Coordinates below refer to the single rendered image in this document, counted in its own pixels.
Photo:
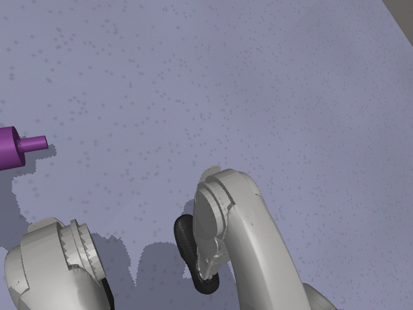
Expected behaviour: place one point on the right robot foot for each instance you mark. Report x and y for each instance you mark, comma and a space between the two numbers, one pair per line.
183, 232

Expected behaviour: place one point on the left robot foot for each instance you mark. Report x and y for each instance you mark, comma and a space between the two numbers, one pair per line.
108, 293

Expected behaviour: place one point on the bottle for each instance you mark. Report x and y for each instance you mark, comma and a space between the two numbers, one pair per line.
12, 148

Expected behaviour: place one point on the right robot hand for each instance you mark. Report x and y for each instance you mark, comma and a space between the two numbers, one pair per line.
317, 300

